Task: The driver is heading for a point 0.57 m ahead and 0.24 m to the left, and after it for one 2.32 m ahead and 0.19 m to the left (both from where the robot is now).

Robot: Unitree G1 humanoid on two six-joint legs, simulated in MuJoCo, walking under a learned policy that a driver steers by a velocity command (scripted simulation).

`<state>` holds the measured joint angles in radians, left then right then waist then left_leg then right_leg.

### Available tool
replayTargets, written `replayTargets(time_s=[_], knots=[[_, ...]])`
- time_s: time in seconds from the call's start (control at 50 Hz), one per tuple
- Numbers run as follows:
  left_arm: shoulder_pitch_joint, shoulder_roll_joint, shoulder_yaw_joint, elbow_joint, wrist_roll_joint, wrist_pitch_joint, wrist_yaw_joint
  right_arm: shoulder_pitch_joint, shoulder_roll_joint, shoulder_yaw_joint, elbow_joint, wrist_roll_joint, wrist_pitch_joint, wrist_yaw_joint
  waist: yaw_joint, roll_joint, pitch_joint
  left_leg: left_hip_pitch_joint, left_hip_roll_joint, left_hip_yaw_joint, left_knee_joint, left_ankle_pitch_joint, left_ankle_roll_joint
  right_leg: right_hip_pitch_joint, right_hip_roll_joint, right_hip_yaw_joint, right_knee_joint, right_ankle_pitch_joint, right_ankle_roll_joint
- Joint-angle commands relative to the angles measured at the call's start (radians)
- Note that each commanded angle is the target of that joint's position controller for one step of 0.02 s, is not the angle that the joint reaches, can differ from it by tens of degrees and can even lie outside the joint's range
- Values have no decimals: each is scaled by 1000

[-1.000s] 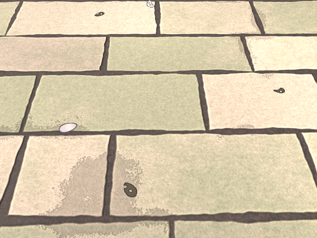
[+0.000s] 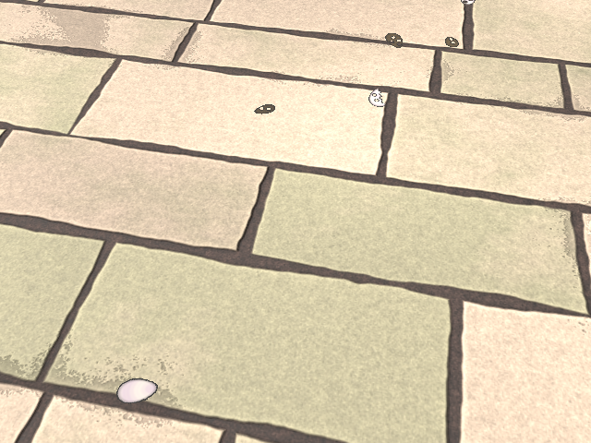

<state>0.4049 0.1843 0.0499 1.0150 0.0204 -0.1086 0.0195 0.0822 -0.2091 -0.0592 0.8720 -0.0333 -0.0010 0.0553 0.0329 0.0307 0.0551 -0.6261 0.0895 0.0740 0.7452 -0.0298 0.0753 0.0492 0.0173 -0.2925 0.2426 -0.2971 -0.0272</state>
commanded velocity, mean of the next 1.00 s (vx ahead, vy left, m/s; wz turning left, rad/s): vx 0.50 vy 0.00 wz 0.50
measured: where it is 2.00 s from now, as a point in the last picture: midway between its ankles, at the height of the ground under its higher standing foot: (208, 233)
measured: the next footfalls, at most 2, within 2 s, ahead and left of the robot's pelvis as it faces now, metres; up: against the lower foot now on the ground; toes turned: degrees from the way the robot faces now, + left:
left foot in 0.12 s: +0.22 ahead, +0.09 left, +0.00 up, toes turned +11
right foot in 0.70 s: +0.59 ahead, +0.03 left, +0.00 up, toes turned +26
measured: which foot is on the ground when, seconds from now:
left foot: up 0.00-0.10, down 0.12-0.68, up 0.70-1.00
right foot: down 0.00-0.14, up 0.16-0.68, down 0.70-1.00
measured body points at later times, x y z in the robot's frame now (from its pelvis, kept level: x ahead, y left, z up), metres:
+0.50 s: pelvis +0.26 +0.06 +0.00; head +0.29 +0.09 +0.45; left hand +0.37 +0.34 -0.11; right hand +0.32 -0.21 -0.12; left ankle +0.18 +0.08 -0.74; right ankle +0.45 -0.07 -0.67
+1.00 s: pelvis +0.53 +0.12 +0.01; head +0.56 +0.12 +0.46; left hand +0.39 +0.35 -0.12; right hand +0.80 -0.02 -0.11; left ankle +0.53 +0.28 -0.69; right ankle +0.55 +0.02 -0.74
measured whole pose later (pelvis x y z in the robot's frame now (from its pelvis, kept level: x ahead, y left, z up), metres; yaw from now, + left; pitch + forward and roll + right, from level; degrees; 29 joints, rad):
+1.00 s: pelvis +0.53 +0.12 +0.01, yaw +30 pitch +1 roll -1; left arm 0.40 0.25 0.05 0.89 0.01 -0.08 -0.02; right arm 0.15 -0.28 -0.04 0.77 -0.05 -0.02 0.05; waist 0.05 0.04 0.02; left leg -0.57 0.05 -0.03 0.87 -0.20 0.02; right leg -0.12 0.03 -0.08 0.29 -0.20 -0.03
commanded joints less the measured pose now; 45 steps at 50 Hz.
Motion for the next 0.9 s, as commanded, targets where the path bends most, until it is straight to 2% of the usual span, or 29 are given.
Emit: replayTargets(time_s=[0.02,0.06,0.08,0.1,0.12,0.14,0.16,0.18,0.2,0.22,0.26,0.28,0.32,0.4,0.48,0.58,0.62,0.64,0.66,0.68,0.7,0.72,0.74,0.76,0.78,0.8,0.82,0.84,0.9], knots=[[37,147,28,-33,2,1,11,-103,-35,1,-93,-5,-12,8,-3,-98,54,10,-30,54,-82,-45,34,12,-301,63,-42,579,-100],[30,171,34,-34,5,14,16,-72,-52,-7,-92,-7,-11,4,-27,-121,22,89,-85,90,-106,-141,71,60,-305,28,70,858,-88],[25,189,39,-36,6,23,18,-21,-66,-14,-80,-9,-11,-1,-50,-134,-10,151,-121,105,-113,-199,92,75,-307,16,166,988,-85],[19,205,44,-41,7,35,16,67,-83,-25,-57,-7,-15,-7,-84,-134,-62,241,-160,112,-139,-237,116,77,-305,11,313,1040,-83],[5,214,46,-52,2,45,10,206,-109,-41,-15,-12,-26,-17,-147,-102,-140,428,-187,94,-224,-204,146,-1,-292,-5,532,941,-61],[-2,187,38,-85,1,46,6,340,-203,-72,14,-25,-32,-32,-201,-4,-239,673,-27,-141,-279,-305,202,-223,-262,-4,836,595,-26],[-3,97,25,-175,-16,34,-17,286,-312,-95,-15,-9,-24,-38,-119,246,-294,929,246,-734,-416,-309,363,-688,-13,83,1208,-253,42],[-137,173,35,-203,-4,21,-22,312,-298,-90,-20,7,-8,-44,-162,42,-268,909,248,-751,-485,-237,348,-807,-37,292,1236,-198,32],[-177,149,27,-219,-17,7,-26,263,-255,-77,-12,13,-8,-54,-130,6,-155,808,233,-600,-479,-153,317,-835,-90,310,1183,-94,20],[-151,146,27,-197,-15,0,-20,223,-196,-62,-8,19,-19,-53,-79,-74,-66,667,180,-491,-478,58,261,-767,-129,311,1070,-33,16],[-107,138,25,-187,22,33,-20,151,-151,-46,-26,30,-36,-61,-14,-54,-70,541,96,-377,-505,133,225,-645,-153,322,967,-15,36],[-106,137,26,-192,29,52,-24,158,-147,-41,-28,35,-48,-60,-6,-44,-77,519,77,-360,-510,174,223,-621,-151,321,942,-16,48],[-134,124,23,-210,29,74,-31,197,-176,-45,-18,39,-63,-56,-2,-40,-65,488,47,-329,-526,199,220,-632,-146,304,872,13,70],[-303,135,20,-274,25,86,-34,295,-193,-47,-10,35,-63,-53,-59,-4,-17,520,26,-354,-555,150,184,-747,-138,294,708,155,92],[-422,138,13,-322,21,82,-40,370,-196,-46,-6,33,-60,-57,-105,18,-14,615,21,-380,-527,185,159,-798,-106,302,570,252,86],[-547,140,-3,-389,10,64,-49,429,-205,-45,-6,19,-55,-70,-141,41,3,696,34,-423,-455,311,156,-770,-50,293,413,252,58],[-512,158,-2,-395,6,54,-47,402,-222,-49,-17,16,-56,-78,-110,56,-1,685,43,-445,-418,363,129,-663,-32,305,338,225,35],[-443,172,2,-380,3,50,-41,359,-235,-52,-29,16,-57,-78,-70,62,-17,640,33,-436,-377,437,103,-538,-11,301,296,189,18],[-337,200,14,-348,2,44,-31,330,-249,-55,-38,16,-61,-73,-25,58,-67,602,11,-428,-283,551,79,-378,22,287,280,150,0],[-191,226,26,-311,3,32,-18,305,-253,-55,-43,24,-68,-63,51,15,-147,546,-43,-388,-101,554,56,-175,7,292,218,190,-25],[-35,291,41,-302,26,24,1,312,-190,-38,-71,36,-77,-52,104,-66,-288,409,-104,-342,163,288,36,70,-191,487,194,7,-69],[-36,376,59,-311,45,33,2,446,-87,-18,-99,70,-70,-55,21,-327,-415,103,-265,-227,453,-512,2,300,-480,958,101,-48,-190],[-97,298,51,-320,26,49,-4,425,-182,-26,-75,26,-57,-65,-2,-198,-331,11,-174,-219,552,-481,14,183,-460,1052,53,-178,-194],[-167,213,30,-329,16,51,-6,355,-192,-31,-74,15,-50,-58,-16,-93,-172,8,-129,-202,540,-378,9,21,-415,879,27,-173,-172],[-203,167,17,-323,17,49,-10,312,-177,-27,-79,13,-46,-50,-25,-48,-97,27,-95,-185,495,-319,1,-81,-360,730,5,-62,-151],[-196,158,13,-310,16,44,-9,294,-164,-27,-83,6,-38,-40,-32,-89,-66,48,-71,-176,463,-301,-5,-137,-320,620,-12,39,-130],[-172,155,10,-288,12,36,-11,301,-148,-22,-86,-5,-29,-29,-41,-123,-53,83,-65,-172,442,-293,-10,-195,-286,558,-33,104,-126],[-145,159,10,-268,8,22,-19,303,-132,-18,-87,-8,-23,-22,-46,-141,-53,103,-70,-176,424,-292,-12,-216,-276,531,-38,195,-137],[-105,174,14,-226,-4,-5,-35,253,-113,-8,-102,-11,-21,-13,-58,-138,-51,55,-79,-179,336,-260,-23,-199,-261,464,-65,310,-171]])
